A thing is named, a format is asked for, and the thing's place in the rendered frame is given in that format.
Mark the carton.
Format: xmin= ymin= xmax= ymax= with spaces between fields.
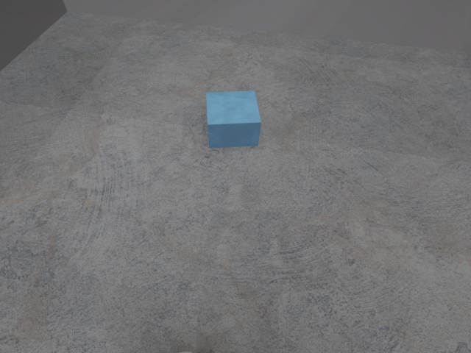
xmin=206 ymin=90 xmax=261 ymax=149

